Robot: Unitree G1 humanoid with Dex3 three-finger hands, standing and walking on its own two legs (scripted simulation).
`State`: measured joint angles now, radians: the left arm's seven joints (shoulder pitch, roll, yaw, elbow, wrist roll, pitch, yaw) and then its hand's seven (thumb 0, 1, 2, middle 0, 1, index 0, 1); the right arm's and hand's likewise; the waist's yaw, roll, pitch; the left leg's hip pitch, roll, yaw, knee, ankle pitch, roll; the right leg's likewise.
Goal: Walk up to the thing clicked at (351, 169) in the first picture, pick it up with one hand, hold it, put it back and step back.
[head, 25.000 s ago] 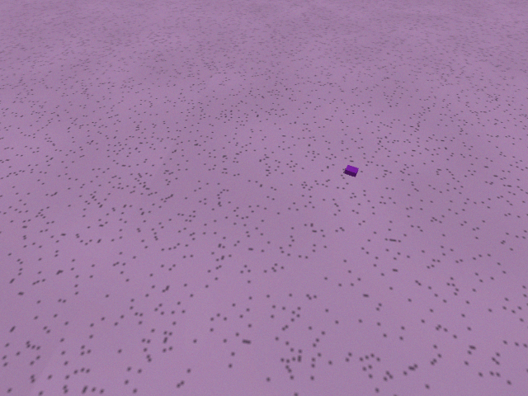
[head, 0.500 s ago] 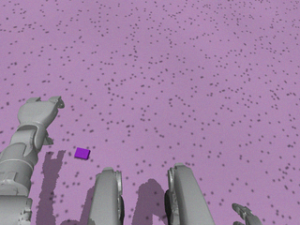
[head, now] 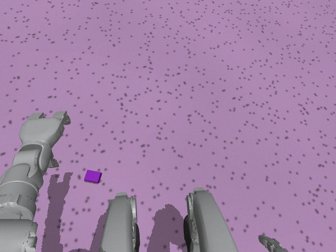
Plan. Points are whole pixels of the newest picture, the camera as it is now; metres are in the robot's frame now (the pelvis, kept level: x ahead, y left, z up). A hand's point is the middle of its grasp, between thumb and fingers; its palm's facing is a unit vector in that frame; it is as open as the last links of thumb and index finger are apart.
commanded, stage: go down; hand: left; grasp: from above
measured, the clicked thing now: (93, 176) +0.40 +0.29 -0.56
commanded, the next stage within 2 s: approach in 1.26 s
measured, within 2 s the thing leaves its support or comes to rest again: neither
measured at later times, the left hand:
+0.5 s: hand (50, 147) +0.39 +0.29 -0.09, palm faces -0.44 -0.03 -0.90, open 12.7 cm
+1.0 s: hand (49, 149) +0.38 +0.28 -0.09, palm faces -0.45 -0.03 -0.89, open 12.5 cm
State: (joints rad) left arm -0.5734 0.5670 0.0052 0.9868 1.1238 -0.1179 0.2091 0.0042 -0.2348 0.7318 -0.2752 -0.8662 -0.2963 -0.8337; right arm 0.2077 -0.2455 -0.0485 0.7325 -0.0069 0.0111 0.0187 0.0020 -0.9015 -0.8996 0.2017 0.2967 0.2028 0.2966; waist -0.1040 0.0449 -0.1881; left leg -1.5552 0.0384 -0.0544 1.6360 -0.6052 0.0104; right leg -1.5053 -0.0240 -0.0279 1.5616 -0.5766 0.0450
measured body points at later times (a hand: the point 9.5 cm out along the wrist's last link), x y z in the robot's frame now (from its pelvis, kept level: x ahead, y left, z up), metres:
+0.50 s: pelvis +0.01 +0.00 +0.01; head +0.16 +0.03 +0.44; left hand +0.41 +0.28 -0.04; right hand +0.09 -0.28 -0.11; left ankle +0.06 +0.11 -0.53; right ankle +0.07 -0.15 -0.53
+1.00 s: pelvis +0.01 +0.00 +0.02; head +0.16 +0.03 +0.45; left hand +0.40 +0.28 -0.04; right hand +0.08 -0.28 -0.10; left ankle +0.06 +0.11 -0.53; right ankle +0.07 -0.15 -0.53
